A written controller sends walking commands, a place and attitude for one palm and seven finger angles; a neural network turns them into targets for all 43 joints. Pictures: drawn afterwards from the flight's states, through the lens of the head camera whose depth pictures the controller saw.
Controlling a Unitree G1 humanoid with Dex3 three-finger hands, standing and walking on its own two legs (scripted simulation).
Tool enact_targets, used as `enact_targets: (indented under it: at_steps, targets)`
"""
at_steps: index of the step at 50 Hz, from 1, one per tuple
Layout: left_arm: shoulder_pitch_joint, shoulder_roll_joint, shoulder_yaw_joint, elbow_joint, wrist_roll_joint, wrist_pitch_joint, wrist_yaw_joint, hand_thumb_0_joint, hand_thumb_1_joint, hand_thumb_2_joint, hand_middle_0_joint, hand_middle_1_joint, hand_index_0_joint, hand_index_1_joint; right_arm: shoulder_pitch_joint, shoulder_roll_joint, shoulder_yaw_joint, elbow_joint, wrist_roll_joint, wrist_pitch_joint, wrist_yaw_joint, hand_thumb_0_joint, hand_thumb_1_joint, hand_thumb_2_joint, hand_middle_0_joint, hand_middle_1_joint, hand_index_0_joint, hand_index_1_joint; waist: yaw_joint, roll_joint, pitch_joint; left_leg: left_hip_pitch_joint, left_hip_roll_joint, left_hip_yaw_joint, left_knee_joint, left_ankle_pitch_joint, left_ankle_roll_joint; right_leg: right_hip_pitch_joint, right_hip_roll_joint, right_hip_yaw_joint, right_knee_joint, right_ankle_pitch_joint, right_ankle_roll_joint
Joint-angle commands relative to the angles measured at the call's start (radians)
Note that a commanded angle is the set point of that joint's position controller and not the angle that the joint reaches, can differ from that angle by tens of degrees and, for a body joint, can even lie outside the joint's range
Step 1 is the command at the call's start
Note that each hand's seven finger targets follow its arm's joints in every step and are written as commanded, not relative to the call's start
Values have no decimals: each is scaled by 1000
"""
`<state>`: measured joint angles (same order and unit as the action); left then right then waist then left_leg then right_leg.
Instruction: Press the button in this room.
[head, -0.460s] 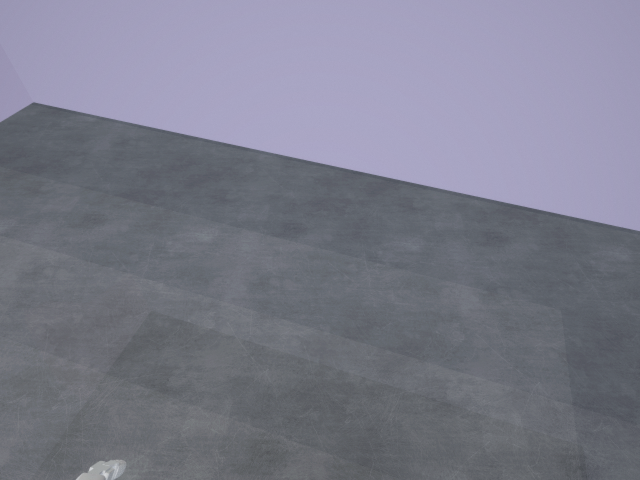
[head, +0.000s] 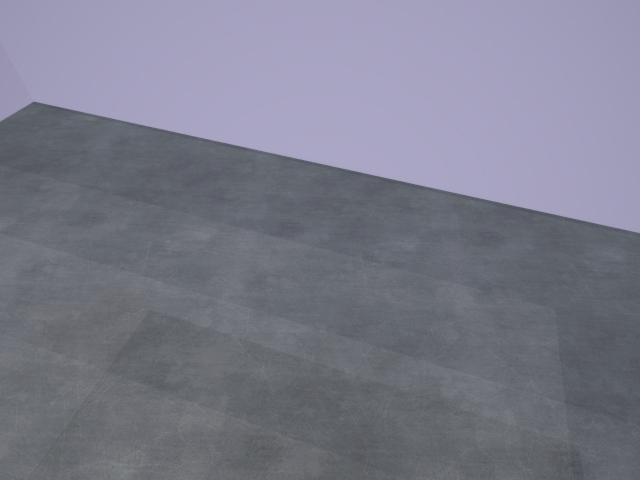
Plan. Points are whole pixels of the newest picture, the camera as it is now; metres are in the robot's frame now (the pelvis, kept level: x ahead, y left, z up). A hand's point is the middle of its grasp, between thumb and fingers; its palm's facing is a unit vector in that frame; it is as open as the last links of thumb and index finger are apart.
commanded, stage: stand and wait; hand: left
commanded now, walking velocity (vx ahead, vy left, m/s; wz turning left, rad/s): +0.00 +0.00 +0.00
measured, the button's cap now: out of the picture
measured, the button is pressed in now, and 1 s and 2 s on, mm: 0 0 0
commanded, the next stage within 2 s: turn or walk to find it in 0.44 s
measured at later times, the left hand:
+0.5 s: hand out of the picture +0.07 +0.24 -0.15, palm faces -0.04 -0.94 -0.34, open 7.4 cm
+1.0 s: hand out of the picture +0.01 +0.21 -0.17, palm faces +0.15 -0.96 -0.25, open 7.4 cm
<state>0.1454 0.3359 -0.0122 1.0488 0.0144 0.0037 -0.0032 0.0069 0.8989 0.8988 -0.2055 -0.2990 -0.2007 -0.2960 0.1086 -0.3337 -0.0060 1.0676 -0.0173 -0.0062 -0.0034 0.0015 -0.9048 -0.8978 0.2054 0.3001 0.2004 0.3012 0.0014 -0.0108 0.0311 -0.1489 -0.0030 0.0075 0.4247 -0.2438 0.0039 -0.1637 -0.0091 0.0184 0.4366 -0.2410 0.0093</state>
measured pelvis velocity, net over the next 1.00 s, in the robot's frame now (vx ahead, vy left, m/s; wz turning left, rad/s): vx -0.03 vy -0.01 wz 0.16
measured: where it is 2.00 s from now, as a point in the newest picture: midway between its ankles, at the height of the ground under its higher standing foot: outside the picture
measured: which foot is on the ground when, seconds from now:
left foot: down 0.00-1.00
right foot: down 0.00-0.82, up 0.84-1.00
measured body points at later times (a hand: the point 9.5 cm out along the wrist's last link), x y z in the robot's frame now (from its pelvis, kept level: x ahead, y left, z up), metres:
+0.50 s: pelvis -0.01 -0.01 +0.00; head -0.01 -0.01 +0.45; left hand +0.07 +0.29 -0.13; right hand +0.06 -0.31 -0.13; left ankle -0.01 +0.12 -0.74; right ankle +0.00 -0.13 -0.74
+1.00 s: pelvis -0.03 -0.01 -0.01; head +0.00 +0.00 +0.44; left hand +0.01 +0.26 -0.15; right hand +0.04 -0.23 -0.16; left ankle -0.01 +0.12 -0.74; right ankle -0.05 -0.13 -0.70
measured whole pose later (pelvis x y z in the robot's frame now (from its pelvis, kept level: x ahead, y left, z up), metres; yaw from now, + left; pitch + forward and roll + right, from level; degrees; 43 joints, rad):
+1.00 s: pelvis -0.03 -0.01 -0.01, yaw +9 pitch +1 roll -1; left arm 0.17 0.23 0.03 0.94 0.01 0.05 0.03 0.01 0.90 0.90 -0.20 -0.30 -0.20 -0.30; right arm 0.24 -0.17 -0.02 0.97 -0.03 0.03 -0.01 0.00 -0.91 -0.90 0.21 0.30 0.20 0.30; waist -0.02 -0.01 0.07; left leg -0.33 -0.06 -0.14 0.53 -0.21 0.01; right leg -0.38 -0.01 -0.01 0.89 -0.51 0.04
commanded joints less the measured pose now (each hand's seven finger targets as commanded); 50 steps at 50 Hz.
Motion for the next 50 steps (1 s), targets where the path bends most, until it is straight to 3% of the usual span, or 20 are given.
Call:
enact_targets:
  at_steps: [1,14,24,27,30,32,35,37,38,39,40,41,42,43,44,46,50]
  targets:
    - [-63,212,49,-60,-5,-29,15,0,900,900,-200,-300,-200,-300,-65,-212,-39,-58,6,-31,-12,0,-900,-900,200,300,200,300,-1,15,-69,12,114,-93,-82,160,33,13,-109,90,-73,169,-41]
    - [-64,220,46,-32,-4,-30,13,0,900,900,-200,-300,-200,-300,-46,-217,-36,-22,7,-27,-9,0,-900,-900,200,300,200,300,-2,3,-40,0,117,-99,-108,91,27,-7,-109,107,-113,83,-41]
    - [-70,220,50,-37,-3,-29,13,0,900,900,-200,-300,-200,-300,-43,-218,-35,-22,6,-27,-6,0,-900,-900,200,300,200,300,-1,10,-41,-17,115,-111,-105,118,28,0,-111,96,-103,90,-39]
    - [-44,175,49,-42,-3,-13,19,0,900,900,-200,-300,-200,-300,-23,-167,-29,-34,4,-14,-3,0,-900,-900,200,300,200,300,3,8,-43,-55,109,-117,-64,142,25,-2,-118,73,-64,93,-27]
    - [3,113,40,-53,-3,7,27,0,900,900,-200,-300,-200,-300,17,-92,-18,-49,1,7,-1,0,-900,-900,200,300,200,300,5,-6,-42,-113,93,-111,-8,139,13,-14,-140,72,-38,81,-19]
    - [19,117,46,-73,-1,13,31,0,900,900,-200,-300,-200,-300,37,-85,-22,-67,1,15,1,0,-900,-900,200,300,200,300,4,-32,-56,-135,76,-107,46,148,10,-20,-165,81,-26,99,-31]
    - [29,134,59,-110,1,16,35,0,900,900,-200,-300,-200,-300,65,-71,-35,-93,2,26,1,0,-900,-900,200,300,200,300,-2,-96,-67,-148,44,-76,162,116,2,-57,-238,110,-37,107,-76]
    - [20,133,64,-137,4,17,39,0,900,900,-200,-300,-200,-300,96,-65,-44,-108,4,30,2,0,-900,-900,200,300,200,300,-14,-111,-85,-136,41,-73,204,109,3,-75,-259,96,-4,144,-93]
    - [14,125,66,-150,4,19,40,0,900,900,-200,-300,-200,-300,105,-59,-48,-114,4,30,3,0,-900,-900,200,300,200,300,-19,-92,-80,-124,49,-80,189,119,7,-100,-256,73,24,140,-88]
    - [8,114,66,-162,4,21,40,0,900,900,-200,-300,-200,-300,116,-61,-51,-117,2,29,4,0,-900,-900,200,300,200,300,-26,-40,-71,-115,67,-121,149,149,18,-136,-223,33,71,95,-67]
    - [-5,90,66,-172,3,25,39,0,900,900,-200,-300,-200,-300,130,-75,-54,-122,-2,26,6,0,-900,-900,200,300,200,300,-34,51,-59,-131,110,-218,73,197,45,-157,-147,-35,165,21,-25]
    - [-8,53,64,-184,-2,27,39,0,900,900,-200,-300,-200,-300,139,-108,-62,-131,-8,22,3,0,-900,-900,200,300,200,300,-36,185,-38,-151,200,-397,-50,229,109,-184,-42,-99,312,-97,20]
    - [-13,40,61,-198,-2,23,40,0,900,900,-200,-300,-200,-300,157,-126,-71,-137,-5,15,-2,0,-900,-900,200,300,200,300,-37,240,-35,-110,265,-518,-112,342,181,-255,-8,-67,451,-283,27]
    - [-11,36,66,-201,-1,24,43,0,900,900,-200,-300,-200,-300,168,-124,-76,-140,-4,14,-11,0,-900,-900,200,300,200,300,-38,225,-45,-76,278,-539,-117,375,215,-295,-21,-12,549,-331,22]
    - [1,31,69,-195,-2,22,43,0,900,900,-200,-300,-200,-300,160,-114,-76,-142,-4,14,-16,0,-900,-900,200,300,200,300,-27,200,-66,-43,264,-517,-88,403,222,-315,-28,15,585,-316,21]
    - [20,2,69,-188,-7,18,38,0,900,900,-200,-300,-200,-300,143,-96,-79,-153,-6,17,-22,0,-900,-900,200,300,200,300,-20,183,-97,-7,217,-444,-50,441,206,-304,-24,9,542,-288,29]
    - [37,-34,68,-194,-14,16,36,0,900,900,-200,-300,-200,-300,165,-89,-91,-158,-9,26,-22,0,-900,-900,200,300,200,300,-30,155,-119,-9,186,-449,-31,449,190,-205,10,-13,340,-260,33]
